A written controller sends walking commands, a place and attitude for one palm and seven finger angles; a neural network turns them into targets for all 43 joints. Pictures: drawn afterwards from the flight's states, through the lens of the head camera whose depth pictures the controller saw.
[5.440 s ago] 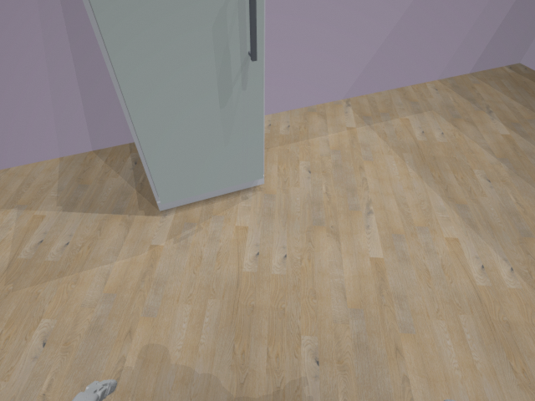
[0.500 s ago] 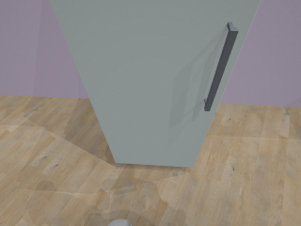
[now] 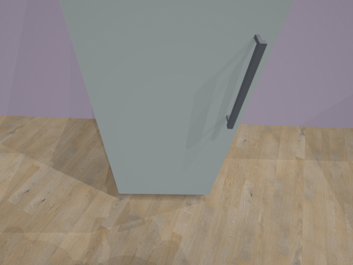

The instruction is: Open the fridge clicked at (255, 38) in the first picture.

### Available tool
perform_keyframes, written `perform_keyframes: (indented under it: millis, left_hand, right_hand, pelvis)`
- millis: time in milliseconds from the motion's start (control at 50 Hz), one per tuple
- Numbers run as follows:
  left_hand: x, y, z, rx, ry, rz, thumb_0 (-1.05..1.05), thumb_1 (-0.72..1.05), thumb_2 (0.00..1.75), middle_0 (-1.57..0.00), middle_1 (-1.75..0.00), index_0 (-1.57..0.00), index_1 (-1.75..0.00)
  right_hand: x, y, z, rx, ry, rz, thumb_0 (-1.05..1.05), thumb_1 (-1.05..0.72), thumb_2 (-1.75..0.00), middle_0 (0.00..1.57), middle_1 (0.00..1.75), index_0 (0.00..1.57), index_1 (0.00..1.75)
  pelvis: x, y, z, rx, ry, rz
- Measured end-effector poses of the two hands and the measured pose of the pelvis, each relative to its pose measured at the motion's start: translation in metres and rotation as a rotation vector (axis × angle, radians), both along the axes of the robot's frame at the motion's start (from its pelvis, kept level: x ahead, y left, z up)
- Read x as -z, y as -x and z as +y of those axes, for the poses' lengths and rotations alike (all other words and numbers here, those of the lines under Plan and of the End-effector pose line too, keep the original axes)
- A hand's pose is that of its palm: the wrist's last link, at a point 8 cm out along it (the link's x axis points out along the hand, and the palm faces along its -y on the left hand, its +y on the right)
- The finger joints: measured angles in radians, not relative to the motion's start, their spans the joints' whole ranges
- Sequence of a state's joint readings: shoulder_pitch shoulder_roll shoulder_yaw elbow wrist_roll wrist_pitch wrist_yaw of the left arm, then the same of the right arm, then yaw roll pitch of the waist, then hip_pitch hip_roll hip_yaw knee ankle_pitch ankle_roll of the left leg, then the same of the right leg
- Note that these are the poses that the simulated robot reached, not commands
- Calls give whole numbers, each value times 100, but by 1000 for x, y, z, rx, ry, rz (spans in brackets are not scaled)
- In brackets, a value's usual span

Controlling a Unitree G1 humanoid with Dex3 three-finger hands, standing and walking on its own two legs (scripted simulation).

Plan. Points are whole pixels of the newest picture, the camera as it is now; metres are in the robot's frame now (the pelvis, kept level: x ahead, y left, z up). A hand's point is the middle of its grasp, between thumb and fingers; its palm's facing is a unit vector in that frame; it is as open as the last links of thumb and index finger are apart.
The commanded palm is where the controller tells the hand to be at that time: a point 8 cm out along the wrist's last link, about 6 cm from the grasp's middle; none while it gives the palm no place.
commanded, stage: come to a stop and stand still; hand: right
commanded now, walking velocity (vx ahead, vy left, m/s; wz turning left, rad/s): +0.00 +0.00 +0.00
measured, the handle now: (241, 88) +0.57 -0.18 +0.10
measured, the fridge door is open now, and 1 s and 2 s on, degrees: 0 0 0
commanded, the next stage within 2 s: look again from close up in 0.56 s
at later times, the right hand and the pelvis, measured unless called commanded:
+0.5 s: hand out of the picture +0.04 -0.23 -0.18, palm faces +0.01 +0.98 -0.22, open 7.3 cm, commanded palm none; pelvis +0.01 -0.05 +0.00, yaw +1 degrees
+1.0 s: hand out of the picture +0.01 -0.23 -0.17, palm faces -0.01 +0.97 -0.24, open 7.4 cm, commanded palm none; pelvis +0.01 -0.05 -0.01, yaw +1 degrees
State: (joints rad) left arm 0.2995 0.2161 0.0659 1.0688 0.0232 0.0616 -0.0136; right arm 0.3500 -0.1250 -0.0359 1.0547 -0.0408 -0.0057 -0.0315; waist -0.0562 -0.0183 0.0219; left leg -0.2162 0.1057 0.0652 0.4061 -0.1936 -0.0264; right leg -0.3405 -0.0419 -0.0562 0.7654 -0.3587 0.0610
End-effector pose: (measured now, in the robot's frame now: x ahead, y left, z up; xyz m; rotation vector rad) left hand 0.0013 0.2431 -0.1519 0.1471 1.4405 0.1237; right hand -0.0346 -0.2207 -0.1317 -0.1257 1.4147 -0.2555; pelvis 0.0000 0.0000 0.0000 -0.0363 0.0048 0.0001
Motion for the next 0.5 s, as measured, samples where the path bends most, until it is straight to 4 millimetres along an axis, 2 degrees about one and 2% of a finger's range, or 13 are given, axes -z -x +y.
perform_keyframes:
  millis: [60, 120, 160, 240, 380, 500]
  left_hand:
    - [-2, -23, -16, 16, -28, -75, 0, 91, 90, -20, -30, -19, -29]
    - [-3, -40, -35, 25, -49, -137, 0, 91, 90, -20, -30, -19, -29]
    - [-8, -49, -47, 30, -54, -160, 0, 92, 90, -20, -30, -19, -29]
    - [-10, -58, -57, 27, -59, -190, 0, 94, 90, -20, -30, -20, -29]
    - [1, -55, -64, -16, -27, -188, 0, 95, 90, -20, -30, -20, -29]
    - [-1, -30, -65, -30, -25, -132, 0, 95, 90, -20, -30, -20, -29]
  right_hand:
    - [14, 13, -16, 13, -27, 51, 0, -90, -90, 20, 30, 20, 30]
    - [29, 16, -32, 18, -47, 86, 0, -90, -90, 20, 30, 20, 30]
    - [31, 10, -40, 8, -52, 86, 0, -90, -90, 20, 30, 20, 30]
    - [29, -13, -48, -23, -52, 48, 0, -90, -90, 20, 30, 20, 30]
    - [18, -55, -52, -84, -27, -57, 0, -91, -90, 20, 30, 20, 30]
    - [15, -72, -58, -117, -18, -88, 0, -92, -90, 20, 30, 20, 30]
  pelvis:
    - [7, -1, -16, -3, -21, 1]
    - [14, -2, -29, 3, -36, -3]
    - [12, -4, -34, -9, -30, -8]
    - [9, -7, -42, -11, -24, -16]
    - [8, -10, -50, -19, -31, -35]
    - [5, -10, -51, -25, -33, -37]
